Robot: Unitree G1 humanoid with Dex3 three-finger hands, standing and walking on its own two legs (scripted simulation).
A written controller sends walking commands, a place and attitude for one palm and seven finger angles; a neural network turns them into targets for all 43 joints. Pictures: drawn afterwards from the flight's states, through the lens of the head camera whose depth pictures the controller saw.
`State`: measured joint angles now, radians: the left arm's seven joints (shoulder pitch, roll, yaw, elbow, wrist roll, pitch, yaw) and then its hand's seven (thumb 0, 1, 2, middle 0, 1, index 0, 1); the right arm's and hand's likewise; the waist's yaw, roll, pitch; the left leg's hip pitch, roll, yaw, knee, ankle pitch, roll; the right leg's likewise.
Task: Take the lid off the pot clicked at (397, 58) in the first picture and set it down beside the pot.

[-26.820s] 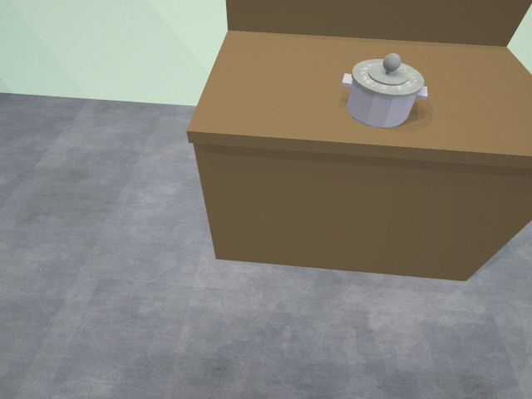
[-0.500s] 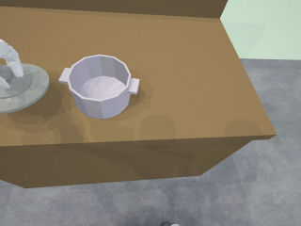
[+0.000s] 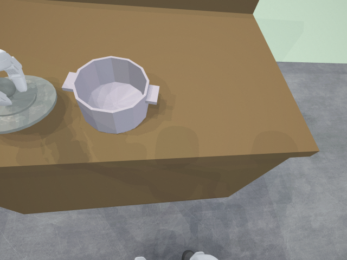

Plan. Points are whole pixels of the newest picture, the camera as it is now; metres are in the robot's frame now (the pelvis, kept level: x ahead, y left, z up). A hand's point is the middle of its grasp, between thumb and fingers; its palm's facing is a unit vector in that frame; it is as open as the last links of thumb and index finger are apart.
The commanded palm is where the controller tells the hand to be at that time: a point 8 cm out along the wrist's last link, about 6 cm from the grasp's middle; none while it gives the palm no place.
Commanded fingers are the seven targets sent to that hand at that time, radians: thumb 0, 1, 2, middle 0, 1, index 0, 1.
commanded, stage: lower the lid onto the table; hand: left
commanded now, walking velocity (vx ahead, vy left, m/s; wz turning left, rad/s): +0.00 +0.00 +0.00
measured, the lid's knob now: (3, 87) +0.49 +0.35 +0.06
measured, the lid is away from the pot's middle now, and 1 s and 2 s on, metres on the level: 0.23 0.24 0.23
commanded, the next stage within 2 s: open the fingers wide in 0.38 s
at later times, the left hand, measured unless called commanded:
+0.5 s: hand (3, 100) +0.46 +0.35 +0.05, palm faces -0.49 -0.14 -0.86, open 6.6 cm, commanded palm +0.49 +0.33 +0.10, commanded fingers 0.00 0.84 0.63 -0.93 -1.08 -0.91 -1.06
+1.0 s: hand out of the picture +0.43 +0.35 +0.04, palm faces -0.48 -0.11 -0.87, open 7.0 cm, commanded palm +0.49 +0.34 +0.10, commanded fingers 0.00 0.35 0.49 -0.50 -1.02 -0.50 -1.01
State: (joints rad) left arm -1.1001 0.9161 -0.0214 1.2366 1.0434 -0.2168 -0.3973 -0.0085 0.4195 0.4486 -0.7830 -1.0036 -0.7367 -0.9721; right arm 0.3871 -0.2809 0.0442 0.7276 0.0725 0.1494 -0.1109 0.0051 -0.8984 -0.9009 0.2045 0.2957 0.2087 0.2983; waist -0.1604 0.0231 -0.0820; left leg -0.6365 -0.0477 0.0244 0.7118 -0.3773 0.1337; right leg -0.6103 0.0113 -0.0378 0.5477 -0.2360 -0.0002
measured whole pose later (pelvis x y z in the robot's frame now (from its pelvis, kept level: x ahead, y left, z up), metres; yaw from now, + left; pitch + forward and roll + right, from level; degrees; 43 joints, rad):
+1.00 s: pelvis -0.01 +0.00 -0.01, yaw +1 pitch +18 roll -6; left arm -0.97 0.87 0.01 1.16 1.03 -0.27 -0.33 0.01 0.44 0.49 -0.65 -1.02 -0.62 -1.00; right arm 0.33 -0.28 0.04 0.70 0.07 0.19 -0.11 0.00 -0.90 -0.90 0.20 0.30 0.21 0.30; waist -0.13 0.02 -0.09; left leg -0.69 -0.05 0.00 0.77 -0.39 0.13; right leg -0.66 0.02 -0.04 0.61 -0.26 -0.01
